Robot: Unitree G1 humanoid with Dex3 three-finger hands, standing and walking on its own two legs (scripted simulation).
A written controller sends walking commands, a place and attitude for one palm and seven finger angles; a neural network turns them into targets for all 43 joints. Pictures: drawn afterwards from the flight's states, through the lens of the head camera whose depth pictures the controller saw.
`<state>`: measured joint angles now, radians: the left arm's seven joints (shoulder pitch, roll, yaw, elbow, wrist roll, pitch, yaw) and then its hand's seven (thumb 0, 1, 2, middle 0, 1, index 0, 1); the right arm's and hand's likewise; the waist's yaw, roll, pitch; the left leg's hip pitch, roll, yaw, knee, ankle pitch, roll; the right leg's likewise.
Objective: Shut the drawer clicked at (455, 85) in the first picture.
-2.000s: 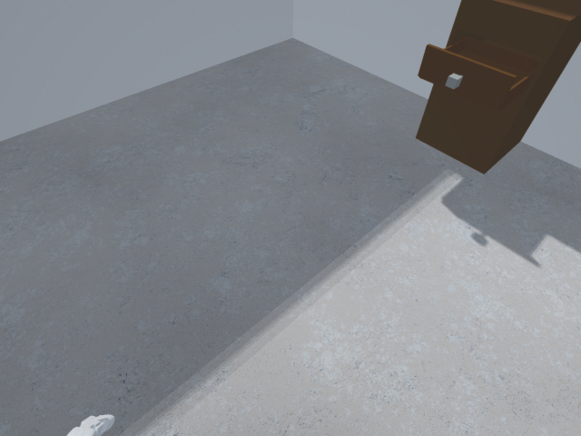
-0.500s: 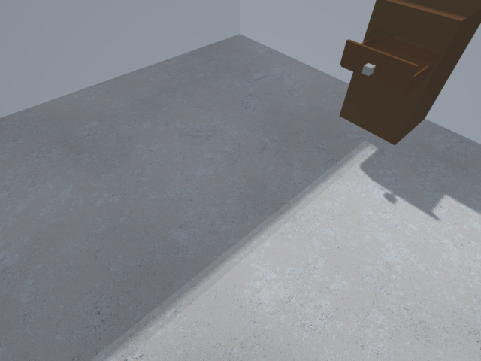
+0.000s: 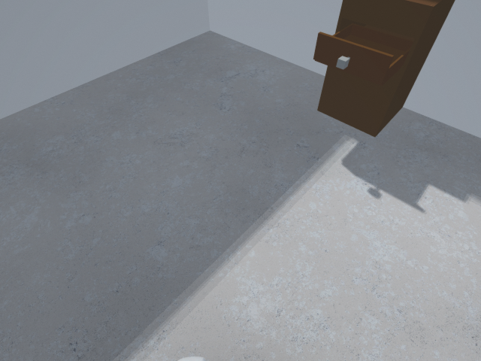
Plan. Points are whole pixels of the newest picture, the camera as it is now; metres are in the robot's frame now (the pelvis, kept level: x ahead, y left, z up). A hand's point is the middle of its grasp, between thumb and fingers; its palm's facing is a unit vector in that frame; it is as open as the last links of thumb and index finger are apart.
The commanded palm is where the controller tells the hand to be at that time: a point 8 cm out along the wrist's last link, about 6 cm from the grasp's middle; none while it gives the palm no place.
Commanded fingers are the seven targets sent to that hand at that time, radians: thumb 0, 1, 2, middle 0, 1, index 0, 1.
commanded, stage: walk to a spot facing it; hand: left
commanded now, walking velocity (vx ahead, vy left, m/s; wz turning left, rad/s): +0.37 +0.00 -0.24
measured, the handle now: (344, 61) +1.48 -0.38 -0.21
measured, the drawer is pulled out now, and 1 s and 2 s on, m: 0.25 0.25 0.25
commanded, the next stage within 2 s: turn to face it in 1.74 s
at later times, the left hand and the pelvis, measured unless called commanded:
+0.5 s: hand (141, 291) +0.27 +0.25 -0.16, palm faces -0.09 -0.98 -0.19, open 7.4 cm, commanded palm none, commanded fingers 0.00 0.90 0.90 -0.20 -0.30 -0.20 -0.30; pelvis +0.21 +0.06 +0.01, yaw -10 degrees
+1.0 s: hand (202, 204) +0.51 +0.16 -0.15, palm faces -0.20 -0.95 -0.23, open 7.1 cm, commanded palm none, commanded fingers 0.00 0.90 0.90 -0.20 -0.30 -0.20 -0.30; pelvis +0.42 -0.02 +0.01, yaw -14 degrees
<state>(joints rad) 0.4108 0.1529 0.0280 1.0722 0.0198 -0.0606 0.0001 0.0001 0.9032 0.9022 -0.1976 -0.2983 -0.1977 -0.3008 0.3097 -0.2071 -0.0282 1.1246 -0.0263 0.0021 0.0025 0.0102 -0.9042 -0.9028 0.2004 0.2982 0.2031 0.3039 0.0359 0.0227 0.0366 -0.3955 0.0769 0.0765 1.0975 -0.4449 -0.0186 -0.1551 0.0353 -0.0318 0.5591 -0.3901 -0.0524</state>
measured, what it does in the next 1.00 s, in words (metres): walks ahead: left foot, then right foot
